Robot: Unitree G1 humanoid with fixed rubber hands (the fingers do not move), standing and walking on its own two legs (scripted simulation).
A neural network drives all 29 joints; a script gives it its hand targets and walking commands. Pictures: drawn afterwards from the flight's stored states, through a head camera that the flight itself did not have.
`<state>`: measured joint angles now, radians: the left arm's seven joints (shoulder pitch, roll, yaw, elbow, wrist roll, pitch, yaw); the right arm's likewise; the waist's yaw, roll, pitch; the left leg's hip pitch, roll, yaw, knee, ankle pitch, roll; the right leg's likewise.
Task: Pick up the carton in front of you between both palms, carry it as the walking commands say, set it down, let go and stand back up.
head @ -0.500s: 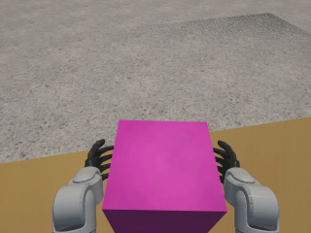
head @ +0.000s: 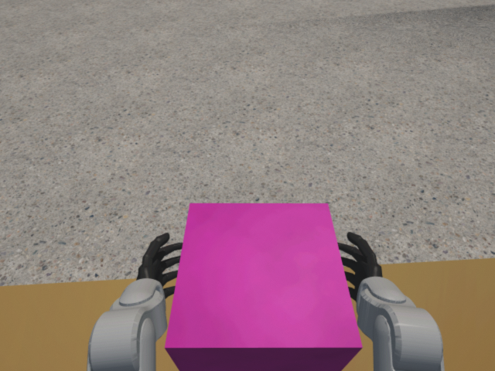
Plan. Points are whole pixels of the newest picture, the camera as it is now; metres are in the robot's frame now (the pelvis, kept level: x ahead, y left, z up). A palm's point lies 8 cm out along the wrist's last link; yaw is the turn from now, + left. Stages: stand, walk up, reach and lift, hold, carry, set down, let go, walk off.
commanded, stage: carry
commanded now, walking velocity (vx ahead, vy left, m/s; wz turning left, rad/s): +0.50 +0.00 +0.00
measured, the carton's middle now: (258, 302) +0.24 +0.01 -0.01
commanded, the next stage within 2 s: none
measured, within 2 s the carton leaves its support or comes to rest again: neither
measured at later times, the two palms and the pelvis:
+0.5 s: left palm (191, 105) +0.67 +0.17 +0.08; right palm (321, 112) +0.63 -0.13 +0.08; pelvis +0.31 +0.05 -0.01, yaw -3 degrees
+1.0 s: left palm (200, 51) +0.96 +0.19 +0.07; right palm (300, 51) +0.97 -0.11 +0.07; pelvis +0.63 +0.01 -0.02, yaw -2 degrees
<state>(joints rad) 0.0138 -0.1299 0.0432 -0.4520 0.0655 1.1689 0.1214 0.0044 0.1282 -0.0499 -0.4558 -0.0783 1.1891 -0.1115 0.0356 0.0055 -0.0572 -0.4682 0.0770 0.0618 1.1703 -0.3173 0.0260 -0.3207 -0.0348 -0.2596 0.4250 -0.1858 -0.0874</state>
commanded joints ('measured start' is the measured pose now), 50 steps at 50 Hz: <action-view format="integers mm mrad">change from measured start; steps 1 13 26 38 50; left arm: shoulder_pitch -410 -662 -1096 -1057 -1174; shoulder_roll -934 -610 -799 -826 -885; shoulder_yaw -718 -595 -470 -523 -637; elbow -116 3 323 269 197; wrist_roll -353 -319 -252 -288 -464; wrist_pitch -30 -8 -66 -59 -88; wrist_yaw -220 -125 -54 -91 -127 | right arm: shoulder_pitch -371 -665 -1190 -1046 -1025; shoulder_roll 941 621 827 828 754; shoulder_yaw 710 594 537 530 485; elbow -88 -12 259 268 205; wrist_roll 306 299 400 320 221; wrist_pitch -56 -27 -101 -83 -107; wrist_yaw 185 97 92 91 49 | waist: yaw -19 -7 -64 31 110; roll -107 -161 83 126 -86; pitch -276 -81 -405 -426 -354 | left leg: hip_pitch -147 -89 498 465 -430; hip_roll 28 -23 194 70 -7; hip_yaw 0 116 -221 98 -113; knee -122 -554 -774 -423 -197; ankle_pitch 63 249 409 973 243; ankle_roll -2 54 171 81 -2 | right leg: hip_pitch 328 297 -401 48 476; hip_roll -260 -217 -31 94 -160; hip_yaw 291 140 248 71 480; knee -211 -119 836 219 175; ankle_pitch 117 256 -127 191 268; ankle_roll -47 -47 35 -13 -139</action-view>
